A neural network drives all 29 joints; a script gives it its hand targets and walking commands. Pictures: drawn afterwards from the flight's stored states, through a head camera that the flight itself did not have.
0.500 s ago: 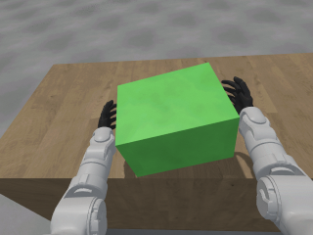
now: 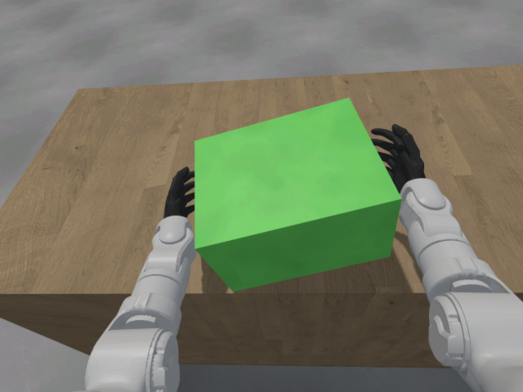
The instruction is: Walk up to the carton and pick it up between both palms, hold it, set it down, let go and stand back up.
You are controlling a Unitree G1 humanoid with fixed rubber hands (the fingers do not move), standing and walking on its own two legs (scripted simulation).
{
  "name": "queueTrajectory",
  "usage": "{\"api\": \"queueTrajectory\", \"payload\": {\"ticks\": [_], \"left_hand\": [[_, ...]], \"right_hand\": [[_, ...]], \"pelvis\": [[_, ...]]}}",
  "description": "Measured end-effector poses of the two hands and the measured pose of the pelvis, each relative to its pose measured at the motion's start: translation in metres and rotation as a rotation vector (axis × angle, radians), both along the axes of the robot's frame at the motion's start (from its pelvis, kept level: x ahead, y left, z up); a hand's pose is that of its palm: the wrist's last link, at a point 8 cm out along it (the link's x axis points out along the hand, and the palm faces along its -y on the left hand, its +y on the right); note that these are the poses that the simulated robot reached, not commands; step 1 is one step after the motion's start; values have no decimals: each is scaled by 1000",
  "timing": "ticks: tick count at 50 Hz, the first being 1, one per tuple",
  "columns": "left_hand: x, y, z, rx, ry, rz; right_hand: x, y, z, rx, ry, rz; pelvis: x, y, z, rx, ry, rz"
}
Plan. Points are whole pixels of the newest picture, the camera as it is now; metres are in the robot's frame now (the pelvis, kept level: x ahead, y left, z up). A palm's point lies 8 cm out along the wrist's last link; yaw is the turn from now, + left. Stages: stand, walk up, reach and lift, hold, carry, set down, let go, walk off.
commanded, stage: set down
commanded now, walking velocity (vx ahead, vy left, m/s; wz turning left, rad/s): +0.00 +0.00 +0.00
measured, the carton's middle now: (289, 197) +0.43 +0.00 +0.02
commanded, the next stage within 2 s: none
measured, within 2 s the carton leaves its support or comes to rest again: rests again in 0.96 s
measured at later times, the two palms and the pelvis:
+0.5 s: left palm (179, 217) +0.38 +0.18 +0.04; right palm (407, 178) +0.42 -0.18 +0.08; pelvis +0.00 +0.00 +0.00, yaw +0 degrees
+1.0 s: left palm (182, 218) +0.38 +0.18 +0.04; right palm (409, 191) +0.42 -0.19 +0.06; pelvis +0.00 +0.00 +0.00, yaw +0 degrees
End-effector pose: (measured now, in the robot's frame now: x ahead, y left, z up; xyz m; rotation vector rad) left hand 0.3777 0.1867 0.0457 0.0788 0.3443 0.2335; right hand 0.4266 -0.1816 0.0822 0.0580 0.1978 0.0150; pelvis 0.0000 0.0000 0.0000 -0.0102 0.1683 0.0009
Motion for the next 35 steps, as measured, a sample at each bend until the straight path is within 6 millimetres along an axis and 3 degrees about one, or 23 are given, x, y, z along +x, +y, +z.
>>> {"api": "queueTrajectory", "payload": {"ticks": [35], "left_hand": [[-2, -3, -6, -72, -49, 30]], "right_hand": [[-3, -4, -7, -82, -7, 14]], "pelvis": [[0, -1, 0, 0, 4, -1]]}}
